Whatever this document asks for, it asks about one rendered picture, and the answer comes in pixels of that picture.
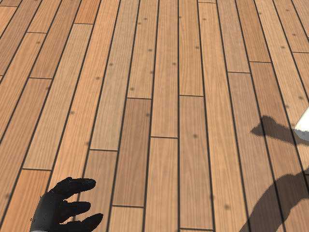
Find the robot left hand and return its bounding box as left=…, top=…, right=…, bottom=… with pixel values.
left=29, top=177, right=103, bottom=232

